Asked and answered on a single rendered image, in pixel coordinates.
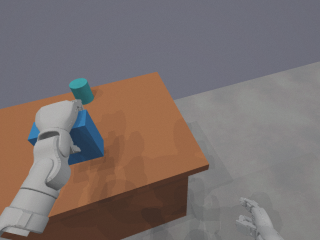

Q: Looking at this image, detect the right robot forearm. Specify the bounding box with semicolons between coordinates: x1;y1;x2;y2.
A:
256;226;284;240

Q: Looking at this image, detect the left robot forearm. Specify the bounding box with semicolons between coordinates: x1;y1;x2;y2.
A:
0;127;71;237

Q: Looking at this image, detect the sponge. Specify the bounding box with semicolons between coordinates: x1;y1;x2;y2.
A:
27;109;104;165

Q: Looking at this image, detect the robot right hand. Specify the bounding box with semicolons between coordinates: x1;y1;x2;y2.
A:
236;197;274;240

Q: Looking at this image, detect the robot left hand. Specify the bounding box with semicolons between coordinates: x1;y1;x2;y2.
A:
35;99;85;154

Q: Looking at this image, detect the table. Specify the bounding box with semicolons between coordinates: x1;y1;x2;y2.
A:
0;72;209;240

